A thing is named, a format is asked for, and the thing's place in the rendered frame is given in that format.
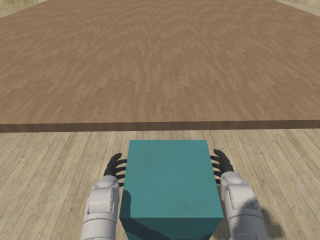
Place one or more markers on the robot right hand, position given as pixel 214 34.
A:
pixel 224 165

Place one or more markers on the robot left hand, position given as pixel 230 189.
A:
pixel 112 170

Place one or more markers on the robot left forearm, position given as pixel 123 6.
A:
pixel 101 210

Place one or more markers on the carton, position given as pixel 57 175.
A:
pixel 169 191

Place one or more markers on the robot right forearm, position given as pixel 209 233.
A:
pixel 242 208

